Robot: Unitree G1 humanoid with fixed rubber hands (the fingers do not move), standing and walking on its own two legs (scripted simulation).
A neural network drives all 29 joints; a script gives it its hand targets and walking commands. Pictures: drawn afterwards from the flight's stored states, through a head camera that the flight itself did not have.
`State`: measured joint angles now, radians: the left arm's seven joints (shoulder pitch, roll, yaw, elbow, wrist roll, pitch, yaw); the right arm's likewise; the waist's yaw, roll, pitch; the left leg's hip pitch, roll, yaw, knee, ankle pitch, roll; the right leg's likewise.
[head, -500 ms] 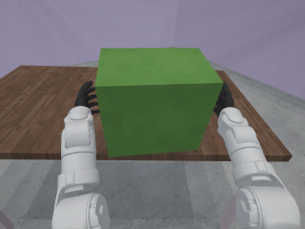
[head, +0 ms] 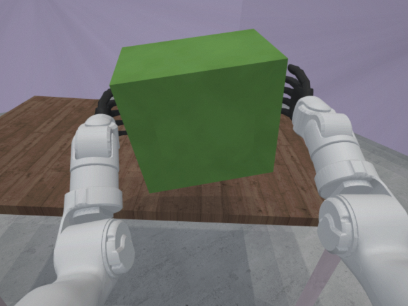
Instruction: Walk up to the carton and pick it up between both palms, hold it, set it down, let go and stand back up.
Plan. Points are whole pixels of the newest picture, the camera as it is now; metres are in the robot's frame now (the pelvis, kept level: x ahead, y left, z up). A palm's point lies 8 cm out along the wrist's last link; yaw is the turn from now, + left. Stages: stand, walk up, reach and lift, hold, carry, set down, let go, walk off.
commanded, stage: reach and lift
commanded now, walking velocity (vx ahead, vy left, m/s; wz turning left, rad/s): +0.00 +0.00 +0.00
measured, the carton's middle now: (200, 112) +0.45 +0.02 +0.26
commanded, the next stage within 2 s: hold in 0.64 s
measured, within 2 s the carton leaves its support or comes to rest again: neither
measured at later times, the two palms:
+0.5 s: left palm (130, 101) +0.40 +0.16 +0.30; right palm (321, 112) +0.38 -0.20 +0.30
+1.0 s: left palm (108, 95) +0.38 +0.19 +0.31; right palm (320, 77) +0.36 -0.17 +0.37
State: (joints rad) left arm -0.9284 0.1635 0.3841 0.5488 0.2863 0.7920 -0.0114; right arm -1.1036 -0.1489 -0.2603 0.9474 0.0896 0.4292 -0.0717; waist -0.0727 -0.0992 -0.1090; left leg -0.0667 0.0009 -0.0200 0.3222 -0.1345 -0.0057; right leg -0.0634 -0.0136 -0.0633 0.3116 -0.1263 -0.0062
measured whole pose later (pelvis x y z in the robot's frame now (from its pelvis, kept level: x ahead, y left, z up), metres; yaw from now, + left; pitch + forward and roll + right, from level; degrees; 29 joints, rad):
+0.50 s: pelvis +0.02 -0.01 +0.00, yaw -2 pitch -5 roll +0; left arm -0.95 0.19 0.36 0.49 0.23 0.88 -0.01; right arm -1.05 -0.24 0.02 0.74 0.35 0.62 -0.24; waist -0.09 0.04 -0.14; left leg -0.09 0.03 0.00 0.34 -0.17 -0.02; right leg -0.08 0.01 -0.04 0.30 -0.13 -0.01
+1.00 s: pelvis +0.01 -0.01 +0.00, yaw +0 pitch -3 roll -1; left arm -0.98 0.26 0.29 0.44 0.18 0.95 -0.04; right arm -1.17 -0.27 -0.05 0.77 0.40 0.75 -0.22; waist -0.12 -0.07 -0.22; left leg -0.16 0.04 -0.05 0.37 -0.17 -0.04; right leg -0.10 0.03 -0.08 0.26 -0.11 -0.03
